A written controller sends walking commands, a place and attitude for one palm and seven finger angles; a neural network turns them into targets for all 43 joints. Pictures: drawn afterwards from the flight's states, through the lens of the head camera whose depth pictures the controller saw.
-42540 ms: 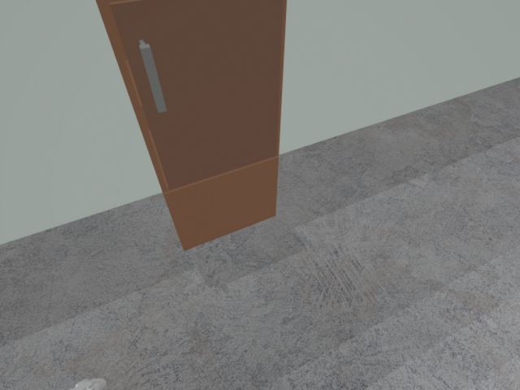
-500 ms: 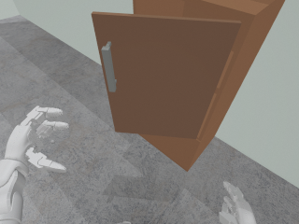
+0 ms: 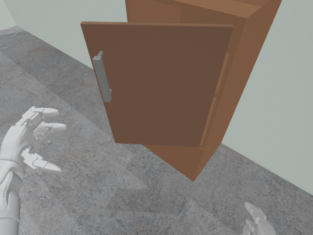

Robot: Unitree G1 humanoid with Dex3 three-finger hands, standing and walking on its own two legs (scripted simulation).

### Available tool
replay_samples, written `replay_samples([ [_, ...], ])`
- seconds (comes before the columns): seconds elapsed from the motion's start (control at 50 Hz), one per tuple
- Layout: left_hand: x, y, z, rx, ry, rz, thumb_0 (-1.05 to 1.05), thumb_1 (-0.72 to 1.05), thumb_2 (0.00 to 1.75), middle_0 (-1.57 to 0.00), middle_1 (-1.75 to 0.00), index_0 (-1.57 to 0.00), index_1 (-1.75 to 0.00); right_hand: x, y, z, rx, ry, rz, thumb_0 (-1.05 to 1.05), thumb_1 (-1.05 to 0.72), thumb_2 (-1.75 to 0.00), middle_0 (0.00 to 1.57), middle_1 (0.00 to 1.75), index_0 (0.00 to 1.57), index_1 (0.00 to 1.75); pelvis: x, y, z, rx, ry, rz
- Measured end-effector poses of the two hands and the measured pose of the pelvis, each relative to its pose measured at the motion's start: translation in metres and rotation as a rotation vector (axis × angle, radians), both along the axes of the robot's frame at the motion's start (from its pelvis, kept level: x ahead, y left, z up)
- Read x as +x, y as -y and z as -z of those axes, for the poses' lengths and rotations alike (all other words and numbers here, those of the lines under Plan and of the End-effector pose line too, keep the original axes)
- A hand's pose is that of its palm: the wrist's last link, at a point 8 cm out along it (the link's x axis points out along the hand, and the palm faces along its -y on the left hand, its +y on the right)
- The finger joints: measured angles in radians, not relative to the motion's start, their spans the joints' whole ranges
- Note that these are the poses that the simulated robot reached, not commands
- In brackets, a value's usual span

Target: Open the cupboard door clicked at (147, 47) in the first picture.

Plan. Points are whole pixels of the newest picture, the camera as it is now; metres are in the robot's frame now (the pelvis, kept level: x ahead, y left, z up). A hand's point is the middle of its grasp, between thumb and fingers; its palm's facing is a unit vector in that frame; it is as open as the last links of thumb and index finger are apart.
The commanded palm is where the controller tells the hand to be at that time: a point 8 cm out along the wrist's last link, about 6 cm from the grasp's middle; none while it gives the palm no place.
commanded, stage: raise the hand with hooked fingers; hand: left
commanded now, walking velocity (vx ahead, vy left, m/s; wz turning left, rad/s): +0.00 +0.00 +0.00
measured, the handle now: (104, 77) +0.57 +0.22 +0.10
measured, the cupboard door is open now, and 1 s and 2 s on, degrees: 36 36 35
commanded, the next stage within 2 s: move the hooked fingers beside the handle in 0.20 s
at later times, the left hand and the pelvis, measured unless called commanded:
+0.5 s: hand (57, 134) +0.31 +0.26 +0.12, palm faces +0.04 -1.00 -0.01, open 14.0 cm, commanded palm +0.30 +0.31 +0.12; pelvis +0.00 -0.01 +0.00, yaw +0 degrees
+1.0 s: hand (70, 111) +0.39 +0.26 +0.11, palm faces +0.00 -1.00 +0.00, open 14.0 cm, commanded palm +0.37 +0.31 +0.11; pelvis +0.01 +0.01 -0.01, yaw -1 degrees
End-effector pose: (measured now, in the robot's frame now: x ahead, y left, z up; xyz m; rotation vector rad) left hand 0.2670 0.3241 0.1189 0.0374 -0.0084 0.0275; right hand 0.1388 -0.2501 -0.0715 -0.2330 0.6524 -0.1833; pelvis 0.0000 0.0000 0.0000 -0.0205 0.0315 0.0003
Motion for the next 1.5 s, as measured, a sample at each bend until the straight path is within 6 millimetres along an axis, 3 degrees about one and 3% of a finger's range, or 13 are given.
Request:
replay_samples([
  [0.36,0.005,0.011,-0.002,-0.01,0.003,-0.003,-0.01,-0.5,0.3,-0.3,-1.2,-0.3,-1.2,0.011,0.005,0.004,0.025,0.015,-0.001,0.02,-0.91,-0.9,0.21,0.3,0.21,0.3,0.003,0.01,0.001,0.01,-0.002,0.003],
  [0.5,0.023,0.008,0.001,-0.027,-0.004,-0.01,-0.01,-0.5,0.3,-0.3,-1.2,-0.3,-1.2,0.007,0.007,0.007,0.004,-0.021,0.0,0.02,-0.91,-0.9,0.21,0.3,0.21,0.3,0.0,0.009,0.002,0.007,-0.01,-0.005],
  [0.7,0.066,0.009,0.0,-0.036,-0.006,0.024,-0.01,-0.5,0.3,-0.3,-1.2,-0.3,-1.2,-0.016,0.009,0.014,-0.008,-0.104,0.043,0.02,-0.91,-0.9,0.21,0.3,0.21,0.3,0.002,0.003,0.004,0.004,-0.041,0.008],
  [0.92,0.096,0.007,0.006,-0.039,-0.009,0.022,-0.01,-0.5,0.3,-0.3,-1.2,-0.3,-1.2,-0.043,0.007,0.023,-0.019,-0.222,0.082,0.02,-0.91,-0.9,0.21,0.3,0.21,0.3,0.005,-0.006,0.006,-0.002,-0.072,0.016],
  [1.28,0.145,0.015,0.009,-0.047,-0.039,0.012,-0.01,-0.5,0.3,-0.3,-1.2,-0.3,-1.2,-0.062,0.005,0.033,-0.021,-0.324,0.112,0.01,-0.91,-0.9,0.21,0.3,0.21,0.3,0.006,-0.009,0.011,-0.009,-0.119,0.017],
  [1.5,0.177,0.014,0.008,-0.057,-0.048,0.025,-0.01,-0.5,0.3,-0.3,-1.2,-0.3,-1.2,-0.1,0.02,0.041,-0.044,-0.464,0.177,0.01,-0.91,-0.9,0.21,0.3,0.21,0.3,0.007,-0.006,0.017,-0.013,-0.171,0.025],
])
